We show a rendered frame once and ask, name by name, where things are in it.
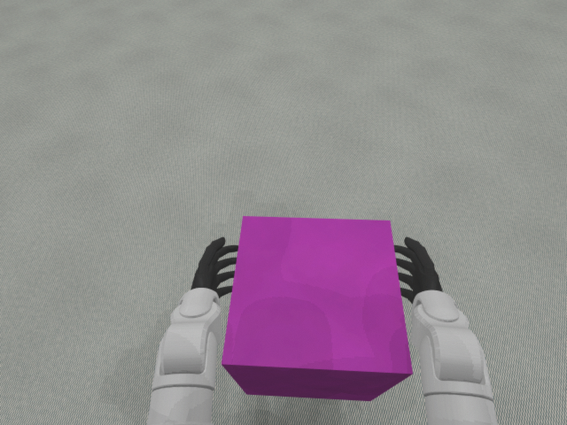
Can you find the robot left forearm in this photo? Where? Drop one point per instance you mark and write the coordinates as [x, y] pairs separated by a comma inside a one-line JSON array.
[[184, 378]]

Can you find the robot left hand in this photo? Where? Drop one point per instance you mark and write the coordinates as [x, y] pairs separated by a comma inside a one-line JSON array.
[[207, 275]]

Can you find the carton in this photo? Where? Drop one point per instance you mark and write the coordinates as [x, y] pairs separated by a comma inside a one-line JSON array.
[[316, 310]]

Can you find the robot right forearm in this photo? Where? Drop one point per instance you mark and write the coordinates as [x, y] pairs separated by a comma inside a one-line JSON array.
[[455, 378]]

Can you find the robot right hand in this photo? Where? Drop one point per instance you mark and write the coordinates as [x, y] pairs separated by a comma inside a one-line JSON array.
[[424, 275]]

